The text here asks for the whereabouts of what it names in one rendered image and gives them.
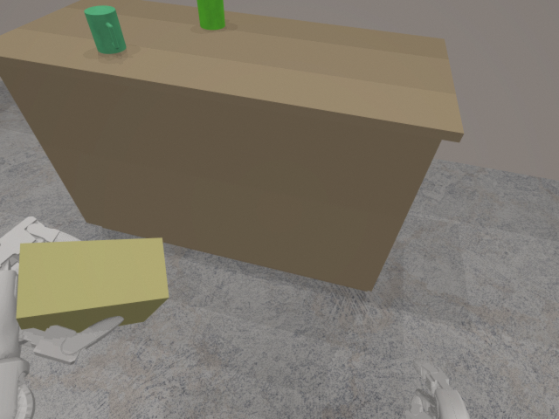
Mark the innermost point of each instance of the robot left forearm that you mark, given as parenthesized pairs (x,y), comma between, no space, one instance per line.
(16,399)

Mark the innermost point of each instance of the left robot hand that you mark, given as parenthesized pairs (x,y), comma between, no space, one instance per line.
(56,343)

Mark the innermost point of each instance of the table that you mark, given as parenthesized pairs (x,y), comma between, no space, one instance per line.
(293,145)

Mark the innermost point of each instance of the sponge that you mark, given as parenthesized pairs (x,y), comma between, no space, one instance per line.
(79,283)

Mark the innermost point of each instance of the right robot hand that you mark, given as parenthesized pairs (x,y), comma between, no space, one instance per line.
(446,403)

